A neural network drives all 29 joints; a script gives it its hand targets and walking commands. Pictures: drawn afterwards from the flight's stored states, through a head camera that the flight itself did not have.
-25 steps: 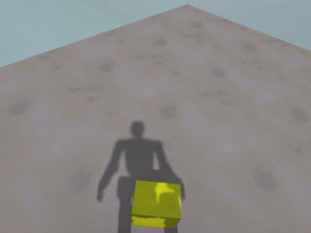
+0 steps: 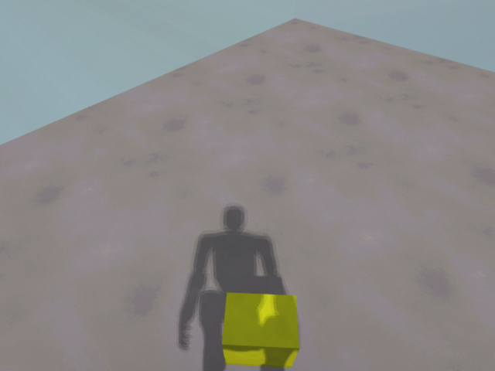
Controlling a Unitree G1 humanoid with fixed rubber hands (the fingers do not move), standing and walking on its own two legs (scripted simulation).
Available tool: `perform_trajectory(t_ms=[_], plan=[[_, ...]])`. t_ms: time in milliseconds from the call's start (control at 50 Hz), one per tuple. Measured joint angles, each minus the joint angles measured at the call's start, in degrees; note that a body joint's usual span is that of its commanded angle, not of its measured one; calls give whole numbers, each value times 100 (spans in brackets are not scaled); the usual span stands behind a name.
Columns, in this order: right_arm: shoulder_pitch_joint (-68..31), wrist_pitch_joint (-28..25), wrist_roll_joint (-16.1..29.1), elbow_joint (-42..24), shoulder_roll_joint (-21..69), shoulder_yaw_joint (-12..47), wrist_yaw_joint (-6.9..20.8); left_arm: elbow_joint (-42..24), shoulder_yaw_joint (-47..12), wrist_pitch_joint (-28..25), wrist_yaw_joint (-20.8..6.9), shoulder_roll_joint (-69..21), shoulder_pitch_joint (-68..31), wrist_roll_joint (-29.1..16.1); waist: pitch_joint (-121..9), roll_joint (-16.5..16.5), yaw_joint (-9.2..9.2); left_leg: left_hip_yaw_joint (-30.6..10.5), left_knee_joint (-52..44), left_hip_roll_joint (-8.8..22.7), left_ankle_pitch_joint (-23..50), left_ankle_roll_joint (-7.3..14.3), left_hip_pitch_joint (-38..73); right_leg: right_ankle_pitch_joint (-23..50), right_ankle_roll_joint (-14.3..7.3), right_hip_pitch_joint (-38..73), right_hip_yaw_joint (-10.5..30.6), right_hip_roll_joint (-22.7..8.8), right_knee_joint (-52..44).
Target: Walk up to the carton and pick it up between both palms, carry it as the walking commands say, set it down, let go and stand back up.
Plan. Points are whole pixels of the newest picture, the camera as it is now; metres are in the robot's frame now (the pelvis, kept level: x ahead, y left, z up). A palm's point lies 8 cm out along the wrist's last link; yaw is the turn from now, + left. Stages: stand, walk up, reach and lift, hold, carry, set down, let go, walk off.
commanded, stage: stand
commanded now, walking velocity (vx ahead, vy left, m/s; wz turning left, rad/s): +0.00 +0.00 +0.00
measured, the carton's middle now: (259, 330) +0.42 -0.03 -0.66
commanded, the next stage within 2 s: reach and lift in 0.18 s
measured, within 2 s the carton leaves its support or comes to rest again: neither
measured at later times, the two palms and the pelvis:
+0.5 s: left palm out of the picture +0.14 +0.21 -0.14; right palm out of the picture +0.15 -0.22 -0.14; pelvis +0.00 +0.00 -0.02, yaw -2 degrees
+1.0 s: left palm out of the picture +0.18 +0.21 -0.18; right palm out of the picture +0.18 -0.22 -0.17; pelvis -0.06 +0.00 -0.08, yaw -1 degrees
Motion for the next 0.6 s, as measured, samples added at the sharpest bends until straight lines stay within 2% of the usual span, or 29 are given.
perform_trajectory(t_ms=[180, 240, 280, 360, 420, 500, 600], plan=[[65, -13, 17, 55, 37, 33, -29, -92, -29, 8, 20, 85, 69, -2, 4, -101, 10, -27, 59, 2, -38, -28, -6, -73, -25, -19, -26, 1, 106], [-296, 655, 313, -1034, -95, 209, -82, -1283, -254, 737, 12, 277, -388, -373, -180, -149, 178, 51, 906, 42, -548, 38, -940, -403, -76, -1041, 50, -10, 1050], [-1058, 1371, 520, -1521, -296, 314, -80, -1793, -379, 1514, 7, 458, -1163, -548, -144, -152, 166, 54, 1317, 85, -501, 17, -1380, -559, -65, -1509, 44, 2, 1562], [-2280, 2982, 587, -2071, -418, 350, -69, -2335, -374, 3170, -83, 701, -2333, -641, -208, -284, 184, 164, 1671, 126, -576, 6, -1833, -725, -70, -2056, 156, 11, 2036], [-2362, 3583, 455, -2373, -309, 317, -3, -2724, -271, 3805, -109, 570, -2328, -450, -296, -336, 220, 233, 1589, 129, -601, 2, -1866, -725, -64, -2121, 230, 15, 1971], [-1783, 3601, 49, -2857, -102, 152, 164, -3358, -148, 3883, -148, 204, -1654, -132, -284, -301, 271, 239, 1508, 84, -639, 36, -1872, -756, -38, -2109, 236, -23, 1866], [-1384, 3107, -270, -3190, -8, -134, 301, -3814, -97, 3408, -205, -19, -1175, 9, -244, -207, 270, 172, 2030, 68, -845, 42, -2509, -982, -14, -2691, 171, -59, 2353]])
